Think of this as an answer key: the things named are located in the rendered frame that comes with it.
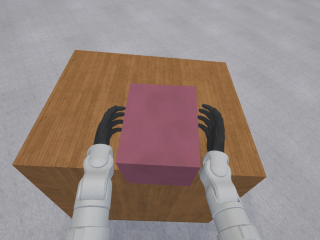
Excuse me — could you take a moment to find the right robot forearm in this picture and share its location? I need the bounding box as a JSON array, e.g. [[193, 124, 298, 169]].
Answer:
[[199, 150, 262, 240]]

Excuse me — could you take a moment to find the robot right hand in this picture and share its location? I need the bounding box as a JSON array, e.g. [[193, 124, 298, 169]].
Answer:
[[197, 104, 225, 153]]

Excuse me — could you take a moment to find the left robot forearm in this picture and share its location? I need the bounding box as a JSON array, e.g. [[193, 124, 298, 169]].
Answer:
[[64, 143, 114, 240]]

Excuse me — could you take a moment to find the carton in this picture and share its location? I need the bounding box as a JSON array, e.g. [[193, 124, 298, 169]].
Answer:
[[115, 83, 201, 187]]

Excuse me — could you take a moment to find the pedestal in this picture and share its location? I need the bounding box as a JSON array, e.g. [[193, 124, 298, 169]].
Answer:
[[12, 50, 267, 223]]

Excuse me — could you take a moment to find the robot left hand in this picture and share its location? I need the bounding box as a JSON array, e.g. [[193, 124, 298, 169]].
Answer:
[[93, 105, 126, 145]]

